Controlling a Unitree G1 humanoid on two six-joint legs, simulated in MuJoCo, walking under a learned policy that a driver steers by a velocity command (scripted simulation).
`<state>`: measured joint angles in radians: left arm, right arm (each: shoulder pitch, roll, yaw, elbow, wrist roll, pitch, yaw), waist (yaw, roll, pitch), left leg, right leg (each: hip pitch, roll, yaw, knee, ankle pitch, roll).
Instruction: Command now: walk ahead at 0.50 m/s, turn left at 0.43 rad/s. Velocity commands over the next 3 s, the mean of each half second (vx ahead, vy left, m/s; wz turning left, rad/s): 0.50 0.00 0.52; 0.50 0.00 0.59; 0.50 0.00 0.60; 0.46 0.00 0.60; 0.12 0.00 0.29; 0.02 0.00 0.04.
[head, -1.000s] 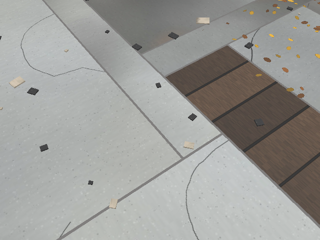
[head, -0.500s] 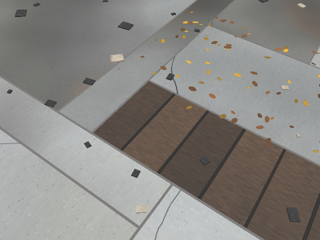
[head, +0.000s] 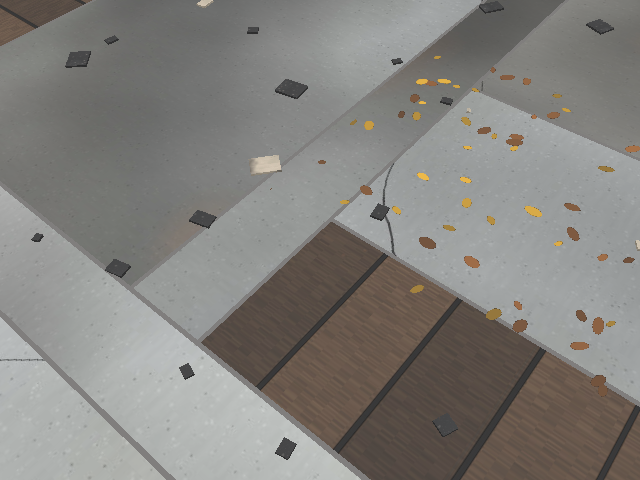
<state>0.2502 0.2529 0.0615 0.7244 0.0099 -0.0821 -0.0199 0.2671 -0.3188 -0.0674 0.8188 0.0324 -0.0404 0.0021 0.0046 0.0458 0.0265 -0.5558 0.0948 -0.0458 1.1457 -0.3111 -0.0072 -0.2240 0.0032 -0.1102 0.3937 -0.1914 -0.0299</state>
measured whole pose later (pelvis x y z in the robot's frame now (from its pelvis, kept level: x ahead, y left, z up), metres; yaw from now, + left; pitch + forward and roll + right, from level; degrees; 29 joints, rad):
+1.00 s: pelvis +0.54 +0.15 +0.00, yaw +36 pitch +1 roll -2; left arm 0.22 0.26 0.07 0.76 0.01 -0.10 -0.01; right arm 0.28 -0.32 -0.08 0.69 0.03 -0.01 -0.01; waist 0.01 0.05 0.03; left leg -0.52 0.03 -0.07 1.17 -0.35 0.01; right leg -0.24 0.03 -0.07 0.40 -0.19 -0.03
